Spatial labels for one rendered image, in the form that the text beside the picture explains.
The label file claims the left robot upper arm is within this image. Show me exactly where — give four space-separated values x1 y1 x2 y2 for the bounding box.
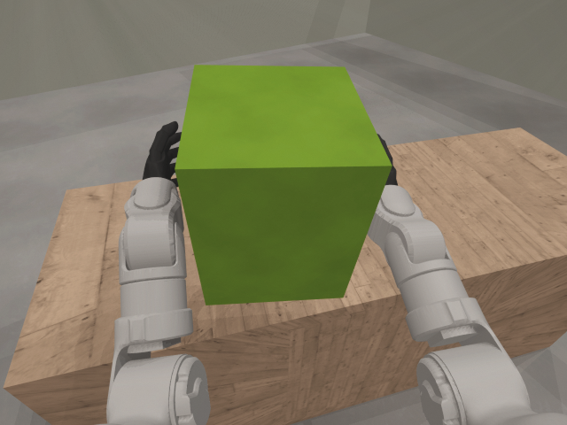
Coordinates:
97 354 211 425

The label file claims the right robot upper arm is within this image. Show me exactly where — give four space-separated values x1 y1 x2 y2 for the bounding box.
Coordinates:
416 342 567 425

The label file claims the pedestal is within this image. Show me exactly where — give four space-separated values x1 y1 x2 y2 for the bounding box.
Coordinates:
4 127 567 425

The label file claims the right robot forearm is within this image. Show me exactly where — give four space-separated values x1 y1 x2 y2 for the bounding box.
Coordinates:
368 185 531 407

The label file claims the left robot forearm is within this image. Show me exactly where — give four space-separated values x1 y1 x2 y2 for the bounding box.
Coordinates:
106 177 193 423

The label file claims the right robot hand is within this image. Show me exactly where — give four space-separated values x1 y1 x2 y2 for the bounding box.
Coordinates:
377 134 398 186

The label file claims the carton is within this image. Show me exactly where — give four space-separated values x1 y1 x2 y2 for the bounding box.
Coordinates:
175 65 392 305

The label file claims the left robot hand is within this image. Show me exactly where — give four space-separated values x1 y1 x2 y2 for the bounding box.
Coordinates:
143 121 182 187

